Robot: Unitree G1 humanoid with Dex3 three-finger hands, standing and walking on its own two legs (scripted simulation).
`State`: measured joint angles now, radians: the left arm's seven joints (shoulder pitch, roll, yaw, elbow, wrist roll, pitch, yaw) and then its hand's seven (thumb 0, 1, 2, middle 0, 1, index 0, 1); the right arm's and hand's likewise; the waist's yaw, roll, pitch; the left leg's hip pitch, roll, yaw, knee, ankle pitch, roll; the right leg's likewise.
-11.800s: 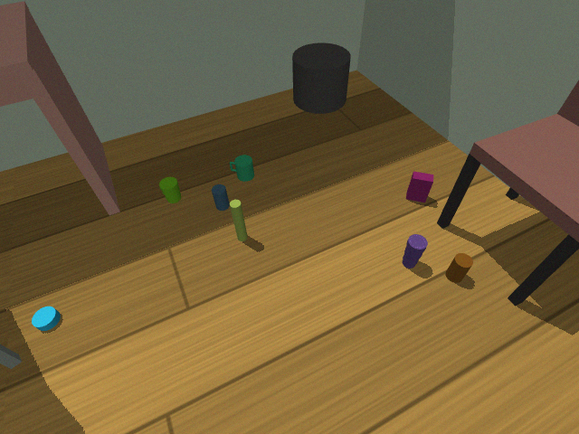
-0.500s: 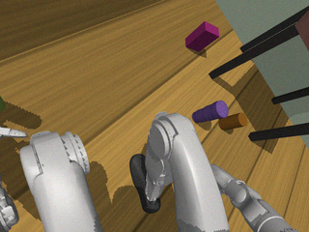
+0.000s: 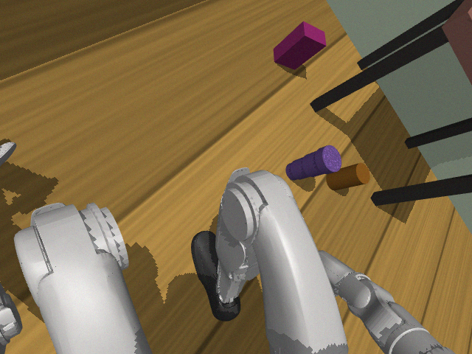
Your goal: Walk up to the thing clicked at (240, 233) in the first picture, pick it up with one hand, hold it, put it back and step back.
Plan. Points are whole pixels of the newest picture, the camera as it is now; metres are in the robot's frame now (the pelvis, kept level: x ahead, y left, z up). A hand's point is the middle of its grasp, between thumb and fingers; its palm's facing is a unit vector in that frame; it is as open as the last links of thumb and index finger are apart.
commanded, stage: close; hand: left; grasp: from the side
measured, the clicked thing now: out of the picture +0.43 +0.31 -0.17
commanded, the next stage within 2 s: settle in 0.26 s
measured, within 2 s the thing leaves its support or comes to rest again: leaves its support in 0.68 s
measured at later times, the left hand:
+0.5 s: hand out of the picture +0.43 +0.29 -0.16, palm faces +0.34 -0.94 +0.00, open 5.8 cm
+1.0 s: hand out of the picture +0.41 +0.31 -0.08, palm faces +0.31 -0.95 -0.03, open 5.8 cm
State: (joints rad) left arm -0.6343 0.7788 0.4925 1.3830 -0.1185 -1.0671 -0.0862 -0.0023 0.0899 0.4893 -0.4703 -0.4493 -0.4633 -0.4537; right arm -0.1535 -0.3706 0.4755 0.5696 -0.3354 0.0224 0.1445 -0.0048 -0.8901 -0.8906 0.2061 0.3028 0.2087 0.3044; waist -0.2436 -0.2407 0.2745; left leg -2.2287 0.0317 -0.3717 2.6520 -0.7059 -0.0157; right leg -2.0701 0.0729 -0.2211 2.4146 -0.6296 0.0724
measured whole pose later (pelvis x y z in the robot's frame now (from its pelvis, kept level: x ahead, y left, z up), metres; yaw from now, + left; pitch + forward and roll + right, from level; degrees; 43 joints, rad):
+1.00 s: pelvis +0.00 -0.01 +0.02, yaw +2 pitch +20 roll -14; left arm -0.58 0.66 0.44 1.04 -0.12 -0.81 -0.14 0.02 0.12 1.09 -0.95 -1.09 -0.97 -1.11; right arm -0.04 -0.35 0.31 0.59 -0.24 0.06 0.13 0.00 -0.90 -0.89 0.21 0.30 0.21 0.30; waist -0.19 -0.14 0.14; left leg -2.25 0.03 -0.30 2.57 -0.69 -0.01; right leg -2.10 0.04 -0.18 2.38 -0.65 0.05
